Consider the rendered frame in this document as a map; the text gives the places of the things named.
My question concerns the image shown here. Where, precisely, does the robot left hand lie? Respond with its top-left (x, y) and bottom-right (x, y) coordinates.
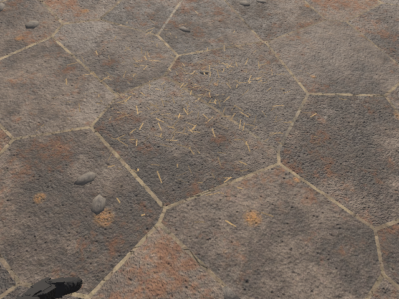
top-left (16, 277), bottom-right (82, 299)

